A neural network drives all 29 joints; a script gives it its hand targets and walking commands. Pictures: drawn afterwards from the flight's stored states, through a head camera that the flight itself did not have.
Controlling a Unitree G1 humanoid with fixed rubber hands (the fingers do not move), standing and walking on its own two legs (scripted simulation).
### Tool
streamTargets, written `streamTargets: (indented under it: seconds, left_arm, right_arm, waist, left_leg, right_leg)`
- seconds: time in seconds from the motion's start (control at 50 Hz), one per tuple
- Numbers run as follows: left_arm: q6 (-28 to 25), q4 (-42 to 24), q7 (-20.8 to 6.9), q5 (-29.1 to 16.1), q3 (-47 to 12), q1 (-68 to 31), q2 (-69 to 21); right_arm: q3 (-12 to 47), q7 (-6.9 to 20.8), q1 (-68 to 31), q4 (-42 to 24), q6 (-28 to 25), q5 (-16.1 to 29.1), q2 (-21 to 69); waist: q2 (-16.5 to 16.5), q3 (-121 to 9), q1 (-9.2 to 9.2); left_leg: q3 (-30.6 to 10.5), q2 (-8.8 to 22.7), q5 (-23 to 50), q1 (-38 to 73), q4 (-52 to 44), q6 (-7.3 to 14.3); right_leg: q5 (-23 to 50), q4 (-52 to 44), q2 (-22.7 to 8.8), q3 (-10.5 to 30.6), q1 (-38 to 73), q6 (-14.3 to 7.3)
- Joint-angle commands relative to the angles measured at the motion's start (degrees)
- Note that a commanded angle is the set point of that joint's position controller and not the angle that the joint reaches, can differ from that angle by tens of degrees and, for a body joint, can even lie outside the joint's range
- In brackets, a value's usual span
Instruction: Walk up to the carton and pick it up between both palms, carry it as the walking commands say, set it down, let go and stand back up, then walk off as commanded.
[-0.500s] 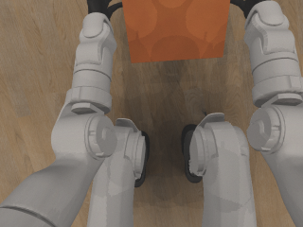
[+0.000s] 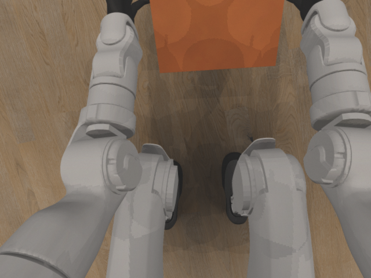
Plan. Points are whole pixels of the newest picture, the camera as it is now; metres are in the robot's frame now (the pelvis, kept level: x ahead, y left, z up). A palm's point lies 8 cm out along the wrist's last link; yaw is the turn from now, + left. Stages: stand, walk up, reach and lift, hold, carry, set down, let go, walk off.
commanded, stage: set down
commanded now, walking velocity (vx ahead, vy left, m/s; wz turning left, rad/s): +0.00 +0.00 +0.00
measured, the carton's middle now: (212, 15) +0.56 -0.06 -0.23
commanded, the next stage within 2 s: none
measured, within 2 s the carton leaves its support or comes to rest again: rests again in 0.60 s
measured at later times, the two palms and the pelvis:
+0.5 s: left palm (123, 44) +0.51 +0.11 -0.17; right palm (314, 46) +0.48 -0.24 -0.19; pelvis -0.01 +0.00 +0.00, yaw -1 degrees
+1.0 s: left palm (107, 44) +0.50 +0.12 -0.12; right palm (342, 31) +0.49 -0.26 -0.13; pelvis -0.03 +0.00 +0.02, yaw -1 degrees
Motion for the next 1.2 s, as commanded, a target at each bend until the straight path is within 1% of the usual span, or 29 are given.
streamTargets:
  seconds: [0.0,0.1,0.18,0.22,0.26,0.28,0.3,0.32,0.34,0.38,0.4,0.42,0.46,0.58,0.68,0.74,0.76,0.78,0.8,0.86,0.88,0.9,0.92,0.96,1.0,1.08,1.14,1.16,1.18]
  left_arm:
    - [5.9,11.2,-9.6,0.8,-16.9,-8.7,-37.3]
    - [4.9,11.7,-8.1,0.4,-16.0,-6.4,-31.1]
    - [2.8,9.8,-5.1,-0.9,-14.9,-4.1,-20.6]
    - [0.8,8.2,-2.6,-2.9,-14.9,-3.6,-13.8]
    - [-1.3,6.3,0.3,-6.1,-15.9,-3.6,-6.2]
    - [-2.5,4.8,1.7,-8.4,-17.0,-3.9,-2.2]
    - [-3.4,2.4,3.0,-11.3,-18.3,-5.9,1.1]
    - [-4.1,-0.2,3.7,-13.5,-19.1,-8.1,3.3]
    - [-4.5,-2.2,4.1,-15.9,-21.4,-9.2,4.0]
    - [-4.1,-1.7,4.5,-18.6,-23.8,-8.9,3.9]
    - [-3.9,-2.3,4.6,-19.1,-23.9,-8.6,4.6]
    - [-3.5,-1.1,4.7,-19.2,-23.6,-8.6,5.8]
    - [-3.1,-2.6,4.5,-18.9,-22.8,-9.5,7.2]
    - [-2.5,-1.5,3.7,-17.8,-20.9,-11.1,11.9]
    - [-2.4,-1.3,3.3,-18.0,-20.9,-11.1,13.1]
    - [-2.2,-3.7,3.5,-17.9,-20.8,-10.6,13.9]
    - [-1.9,-6.1,3.7,-18.0,-21.0,-10.7,13.7]
    - [-1.5,-8.2,3.9,-18.5,-21.7,-10.3,13.2]
    - [-0.9,-10.0,4.1,-18.3,-21.9,-9.8,13.1]
    - [2.0,-16.1,5.1,-19.4,-22.8,-9.0,12.7]
    - [3.1,-16.2,5.4,-19.3,-22.8,-8.5,13.0]
    - [3.4,-20.4,5.9,-19.1,-21.6,-8.3,14.1]
    - [4.1,-23.2,6.2,-19.3,-21.4,-9.0,14.3]
    - [5.6,-23.1,6.5,-18.4,-20.3,-8.8,15.2]
    - [6.7,-24.8,6.8,-17.0,-18.8,-8.1,16.2]
    - [8.3,-25.0,7.3,-15.1,-16.6,-7.2,16.6]
    - [9.0,-26.1,7.5,-14.4,-16.6,-7.2,15.8]
    - [9.4,-25.3,7.5,-14.0,-16.0,-6.9,15.8]
    - [9.6,-25.6,7.4,-14.3,-16.3,-6.6,15.2]
  right_arm:
    - [12.4,9.1,-7.1,7.9,4.3,-1.0,34.7]
    - [11.9,7.3,-5.6,8.2,3.0,-0.3,28.2]
    - [10.2,4.2,-2.8,8.1,0.8,1.1,17.5]
    - [10.4,1.3,-2.7,6.2,-1.5,2.7,9.3]
    - [9.5,-1.8,-2.5,2.6,-3.9,5.1,-0.6]
    - [9.5,-3.3,-2.7,0.6,-5.2,6.8,-5.4]
    - [9.1,-4.6,-4.9,-3.0,-6.5,8.6,-9.2]
    - [9.9,-5.1,-6.6,-5.6,-7.1,11.0,-9.8]
    - [11.5,-5.1,-9.1,-9.2,-7.5,13.6,-9.7]
    - [14.5,-4.5,-11.9,-9.2,-7.1,17.2,-10.4]
    - [15.1,-4.4,-13.7,-11.3,-6.9,17.7,-11.9]
    - [14.8,-4.3,-13.2,-9.0,-6.5,17.6,-12.5]
    - [14.5,-4.3,-13.9,-10.0,-6.2,17.5,-14.0]
    - [11.8,-4.5,-11.8,-2.3,-5.5,15.4,-17.5]
    - [12.0,-3.9,-10.4,1.1,-5.2,15.6,-17.5]
    - [12.4,-3.6,-12.0,-3.3,-5.1,16.6,-18.2]
    - [12.5,-3.5,-11.8,-5.3,-4.8,16.9,-17.9]
    - [12.1,-3.5,-11.3,-7.2,-4.5,16.9,-18.8]
    - [12.1,-3.5,-11.1,-8.6,-3.9,17.3,-19.6]
    - [11.7,-3.7,-12.3,-16.2,-1.6,17.8,-21.7]
    - [11.1,-3.7,-12.3,-16.3,-0.6,17.4,-22.2]
    - [10.4,-3.9,-12.0,-21.3,-0.2,16.7,-22.6]
    - [9.7,-3.9,-11.9,-23.1,0.6,16.1,-23.8]
    - [9.2,-3.7,-12.1,-23.4,2.2,14.9,-24.1]
    - [9.1,-3.5,-11.4,-23.8,3.4,15.2,-23.1]
    - [9.3,-2.9,-10.4,-21.0,5.2,14.8,-21.5]
    - [9.1,-2.6,-11.3,-21.6,5.8,14.9,-21.5]
    - [9.0,-2.3,-10.2,-19.1,6.2,14.7,-21.6]
    - [9.3,-2.3,-11.3,-21.3,6.1,14.9,-21.3]
  waist:
    - [-2.2,-45.4,-2.80]
    - [-1.9,-46.3,-2.19]
    - [-1.6,-48.2,-2.23]
    - [-3.2,-49.8,-2.56]
    - [-3.0,-52.5,-3.19]
    - [-3.6,-54.4,-3.02]
    - [-4.9,-58.2,-3.86]
    - [-5.6,-61.6,-3.12]
    - [-7.1,-67.4,-3.02]
    - [-6.7,-69.0,-1.30]
    - [-7.7,-69.2,-0.87]
    - [-7.6,-67.8,-0.99]
    - [-7.0,-67.2,-0.91]
    - [-4.8,-61.9,-2.45]
    - [-4.6,-59.9,-1.86]
    - [-4.9,-64.9,-0.46]
    - [-4.4,-68.3,-0.50]
    - [-4.9,-72.6,-1.52]
    - [-4.2,-76.2,-1.09]
    - [-4.9,-87.8,-1.81]
    - [-4.9,-87.3,-1.88]
    - [-6.6,-90.6,-1.46]
    - [-6.8,-91.9,-1.69]
    - [-7.5,-89.1,-1.45]
    - [-7.3,-89.2,0.31]
    - [-8.0,-87.9,2.02]
    - [-6.5,-89.9,2.36]
    - [-6.6,-88.7,2.63]
    - [-7.0,-89.3,2.69]
  left_leg:
    - [-2.6,-1.4,12.8,14.9,-12.0,-1.3]
    - [-2.2,-1.0,13.5,16.0,-11.5,-1.7]
    - [-2.5,-0.5,15.0,18.3,-11.2,-1.9]
    - [-2.9,-0.3,17.3,19.3,-10.5,-2.0]
    - [-3.3,0.1,20.1,21.7,-10.1,-1.9]
    - [-3.0,0.2,21.3,22.4,-9.8,-1.9]
    - [-3.6,0.5,23.0,24.1,-9.8,-1.6]
    - [-3.5,0.5,24.2,24.8,-9.6,-1.4]
    - [-4.0,0.9,26.4,27.5,-9.4,-1.1]
    - [-4.2,1.5,25.8,28.3,-9.7,-0.9]
    - [-4.2,1.8,25.2,27.7,-9.7,-0.7]
    - [-4.4,2.0,23.6,27.0,-10.0,-0.6]
    - [-4.1,2.5,21.2,25.2,-9.9,-0.7]
    - [-3.5,3.7,14.9,21.6,-10.0,-1.5]
    - [-3.4,4.3,13.9,21.6,-10.4,-1.7]
    - [-3.1,4.2,16.2,24.9,-10.5,-1.4]
    - [-3.0,4.0,17.5,27.1,-10.8,-1.4]
    - [-2.9,3.9,18.3,29.7,-11.1,-1.3]
    - [-2.5,3.7,18.2,31.6,-11.4,-1.3]
    - [-2.3,3.3,18.7,38.5,-12.9,-0.7]
    - [-2.2,3.2,18.5,38.5,-13.5,-0.5]
    - [-1.9,2.8,20.8,40.0,-13.6,-0.3]
    - [-1.8,2.6,20.8,39.8,-14.2,-0.4]
    - [-2.0,2.9,17.5,38.8,-15.9,0.1]
    - [-1.8,2.9,16.0,39.5,-18.0,0.3]
    - [-1.9,2.9,14.4,41.0,-21.8,0.6]
    - [-2.1,2.8,15.4,44.0,-24.4,0.6]
    - [-2.0,2.9,14.6,43.6,-25.2,0.4]
    - [-2.1,2.8,15.1,44.3,-26.0,0.6]
  right_leg:
    - [16.3,-12.2,2.7,4.5,29.6,0.6]
    - [16.9,-12.3,2.3,4.6,31.2,0.9]
    - [18.2,-11.5,1.9,4.6,32.7,1.3]
    - [21.0,-11.1,1.5,4.7,34.8,1.6]
    - [23.9,-10.7,1.3,5.0,36.7,1.6]
    - [25.9,-10.6,1.0,5.4,38.7,1.5]
    - [27.7,-10.2,1.0,5.4,40.5,1.7]
    - [30.1,-10.2,0.9,5.9,43.1,1.6]
    - [32.7,-9.4,0.9,5.7,45.8,1.8]
    - [31.9,-9.8,0.6,6.1,46.5,1.6]
    - [31.5,-10.1,0.4,6.4,47.0,1.6]
    - [29.8,-10.4,0.3,6.3,46.4,1.7]
    - [28.2,-10.9,0.0,6.9,46.7,1.5]
    - [22.7,-11.4,-0.9,7.2,44.8,1.2]
    - [20.6,-11.4,-1.4,6.9,43.6,1.4]
    - [22.3,-11.1,-1.2,6.5,45.9,1.6]
    - [23.2,-11.2,-0.9,6.2,47.5,1.6]
    - [24.1,-11.3,-0.7,5.4,49.9,1.7]
    - [24.1,-11.5,-0.6,5.4,52.0,1.5]
    - [24.4,-12.8,-0.1,4.4,59.1,1.1]
    - [24.8,-13.0,0.0,4.0,59.7,1.0]
    - [27.7,-13.5,0.3,4.1,62.9,1.1]
    - [28.7,-13.8,0.5,4.0,64.5,1.1]
    - [25.2,-15.6,0.6,4.1,63.0,1.4]
    - [23.7,-17.5,0.7,4.3,63.8,1.4]
    - [20.7,-21.1,0.9,4.4,63.3,1.5]
    - [21.3,-23.3,1.3,4.2,63.9,1.3]
    - [20.6,-24.4,1.3,4.4,64.1,1.3]
    - [20.9,-25.2,1.4,4.4,64.7,1.3]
